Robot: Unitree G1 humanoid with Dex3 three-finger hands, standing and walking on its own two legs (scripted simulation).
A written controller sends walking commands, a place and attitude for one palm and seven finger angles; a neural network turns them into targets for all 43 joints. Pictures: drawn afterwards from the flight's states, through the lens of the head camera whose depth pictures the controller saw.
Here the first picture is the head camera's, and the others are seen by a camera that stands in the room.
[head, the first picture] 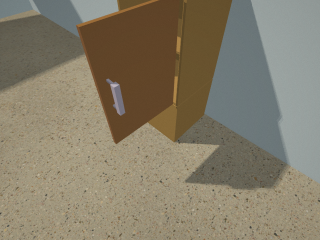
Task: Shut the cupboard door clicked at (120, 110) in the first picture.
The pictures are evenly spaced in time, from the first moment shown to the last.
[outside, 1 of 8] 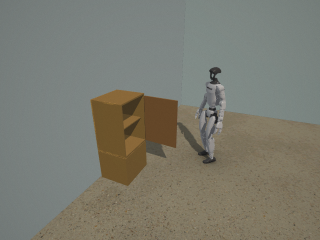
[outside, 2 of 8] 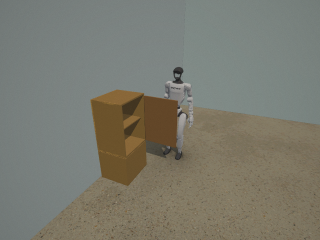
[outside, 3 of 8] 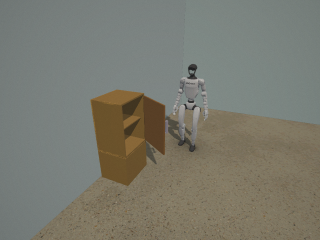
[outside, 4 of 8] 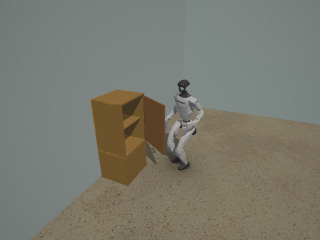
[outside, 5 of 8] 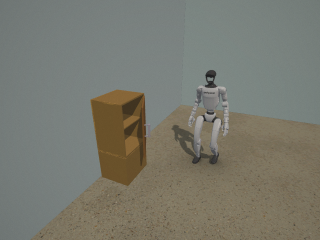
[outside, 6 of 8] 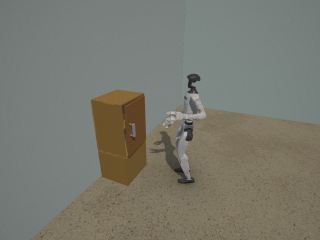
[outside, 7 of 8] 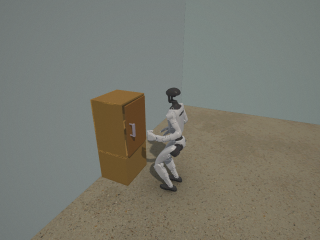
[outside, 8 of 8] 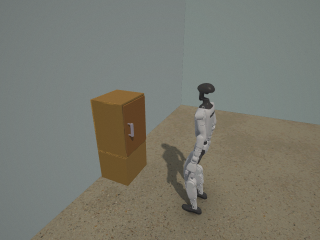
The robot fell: no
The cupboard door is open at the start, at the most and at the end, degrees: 87 87 0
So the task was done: yes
